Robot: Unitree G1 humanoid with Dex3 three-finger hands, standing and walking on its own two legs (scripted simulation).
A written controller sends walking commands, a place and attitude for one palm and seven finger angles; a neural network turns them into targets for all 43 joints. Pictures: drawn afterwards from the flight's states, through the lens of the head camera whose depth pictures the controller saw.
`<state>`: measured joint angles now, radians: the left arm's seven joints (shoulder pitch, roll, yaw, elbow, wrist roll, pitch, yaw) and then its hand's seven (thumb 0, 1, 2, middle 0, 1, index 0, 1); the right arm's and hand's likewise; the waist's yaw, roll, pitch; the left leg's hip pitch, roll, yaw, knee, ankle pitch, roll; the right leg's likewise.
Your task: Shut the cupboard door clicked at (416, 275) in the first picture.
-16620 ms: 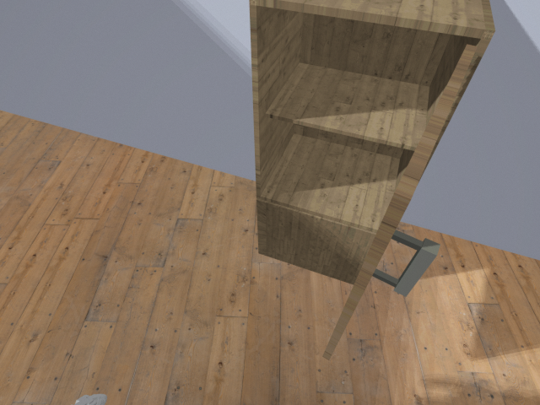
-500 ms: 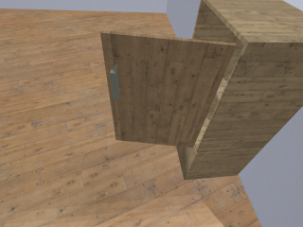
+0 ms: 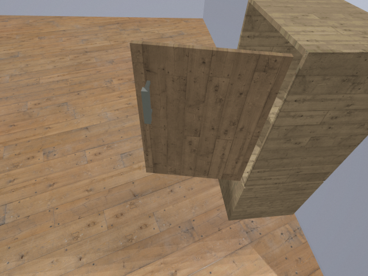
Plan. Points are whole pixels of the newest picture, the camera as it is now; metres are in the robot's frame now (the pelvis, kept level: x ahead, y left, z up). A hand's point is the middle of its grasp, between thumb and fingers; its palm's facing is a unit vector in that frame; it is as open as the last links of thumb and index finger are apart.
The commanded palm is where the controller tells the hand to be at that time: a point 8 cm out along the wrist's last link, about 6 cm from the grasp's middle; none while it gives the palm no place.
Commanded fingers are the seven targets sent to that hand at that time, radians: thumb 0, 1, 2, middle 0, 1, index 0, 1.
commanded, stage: shuffle to correct the standing spot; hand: left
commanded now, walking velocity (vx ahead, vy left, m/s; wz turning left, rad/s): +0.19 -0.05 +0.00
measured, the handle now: (148, 102) +0.58 +0.16 +0.05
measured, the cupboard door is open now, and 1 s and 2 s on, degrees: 79 79 79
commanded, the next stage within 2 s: come to a stop and stand still in 0.52 s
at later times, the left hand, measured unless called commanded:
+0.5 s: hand out of the picture +0.14 +0.18 -0.17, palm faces -0.03 -0.98 -0.22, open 7.3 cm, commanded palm none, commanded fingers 0.00 0.90 0.90 -0.20 -0.30 -0.20 -0.30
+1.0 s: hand out of the picture +0.16 +0.16 -0.19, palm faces +0.02 -0.99 -0.14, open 7.4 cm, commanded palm none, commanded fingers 0.00 0.90 0.90 -0.20 -0.30 -0.20 -0.30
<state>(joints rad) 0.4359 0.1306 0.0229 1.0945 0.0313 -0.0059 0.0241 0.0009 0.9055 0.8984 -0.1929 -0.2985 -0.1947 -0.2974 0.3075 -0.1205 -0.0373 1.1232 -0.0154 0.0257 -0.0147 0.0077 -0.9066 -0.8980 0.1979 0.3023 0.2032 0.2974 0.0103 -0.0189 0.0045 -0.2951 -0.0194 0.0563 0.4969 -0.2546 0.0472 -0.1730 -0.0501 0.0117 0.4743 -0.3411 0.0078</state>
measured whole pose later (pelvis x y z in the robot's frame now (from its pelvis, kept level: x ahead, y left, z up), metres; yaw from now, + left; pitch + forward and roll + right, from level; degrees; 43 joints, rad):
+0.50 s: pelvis +0.08 -0.01 +0.00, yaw -3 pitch +0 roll +0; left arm 0.25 0.18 0.06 1.01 0.03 -0.02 0.01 0.02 0.94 0.90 -0.19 -0.30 -0.19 -0.30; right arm 0.41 -0.09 -0.03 1.14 -0.03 -0.03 -0.03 0.01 -0.90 -0.90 0.20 0.30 0.20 0.30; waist -0.04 -0.01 0.02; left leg -0.17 -0.01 0.10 0.44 -0.27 0.04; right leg -0.29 -0.06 -0.07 0.49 -0.26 -0.02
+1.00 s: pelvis +0.15 +0.00 +0.00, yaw -3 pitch +0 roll -1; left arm 0.27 0.15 0.03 1.03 0.02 0.04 0.03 0.00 0.91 0.90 -0.20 -0.30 -0.20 -0.30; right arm 0.15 -0.13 -0.04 1.02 -0.01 0.00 -0.05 0.01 -0.93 -0.90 0.20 0.30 0.20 0.30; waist 0.02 -0.04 0.11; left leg -0.27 0.01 0.11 0.49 -0.22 0.06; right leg -0.26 -0.03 -0.03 0.69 -0.43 0.01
